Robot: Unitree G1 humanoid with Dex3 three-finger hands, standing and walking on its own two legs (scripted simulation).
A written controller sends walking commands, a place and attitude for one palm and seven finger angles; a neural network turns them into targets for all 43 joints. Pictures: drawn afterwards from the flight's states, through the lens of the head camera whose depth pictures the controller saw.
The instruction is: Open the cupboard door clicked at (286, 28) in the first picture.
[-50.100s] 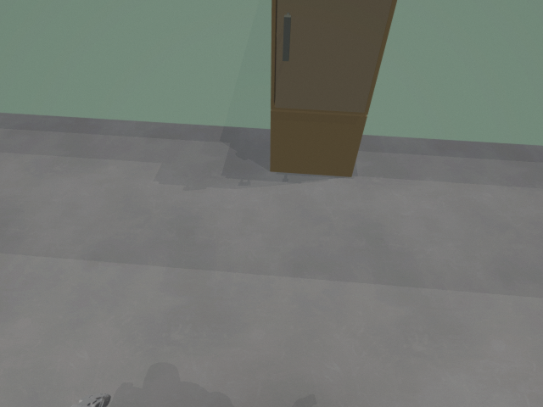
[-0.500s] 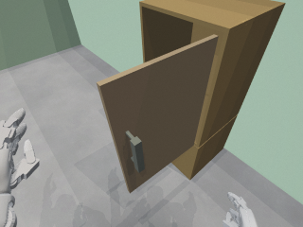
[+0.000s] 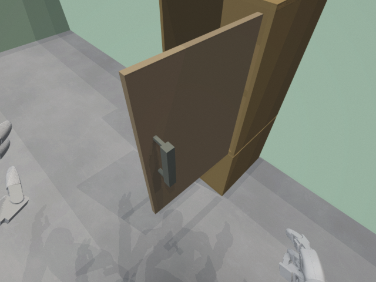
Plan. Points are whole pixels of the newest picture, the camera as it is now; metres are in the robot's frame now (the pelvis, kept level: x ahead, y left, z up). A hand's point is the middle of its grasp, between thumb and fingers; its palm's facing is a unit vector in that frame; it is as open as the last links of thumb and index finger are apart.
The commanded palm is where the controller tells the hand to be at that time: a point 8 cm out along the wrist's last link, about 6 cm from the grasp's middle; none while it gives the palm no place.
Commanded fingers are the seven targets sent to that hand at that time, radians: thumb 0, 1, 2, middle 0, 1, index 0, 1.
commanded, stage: step back with the hand held close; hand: left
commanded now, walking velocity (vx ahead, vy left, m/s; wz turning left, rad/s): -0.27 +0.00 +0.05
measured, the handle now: (163, 161) +0.41 +0.09 -0.02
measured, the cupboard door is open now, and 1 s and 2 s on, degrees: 87 87 87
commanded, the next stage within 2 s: stop stepping back and stand still in 0.58 s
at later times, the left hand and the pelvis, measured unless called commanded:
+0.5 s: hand out of the picture +0.11 +0.28 +0.18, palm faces +0.47 -0.73 -0.49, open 7.4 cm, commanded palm +0.03 +0.31 +0.18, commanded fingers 0.00 0.90 0.90 -0.20 -0.30 -0.20 -0.30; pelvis -0.09 +0.00 -0.01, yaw +4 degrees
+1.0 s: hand out of the picture +0.01 +0.22 +0.17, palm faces +0.32 -0.78 -0.54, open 7.4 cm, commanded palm -0.06 +0.27 +0.18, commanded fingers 0.00 0.90 0.90 -0.20 -0.30 -0.20 -0.30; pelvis -0.20 -0.03 +0.00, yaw -2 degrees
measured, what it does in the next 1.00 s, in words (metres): walks backwards: right foot, then left foot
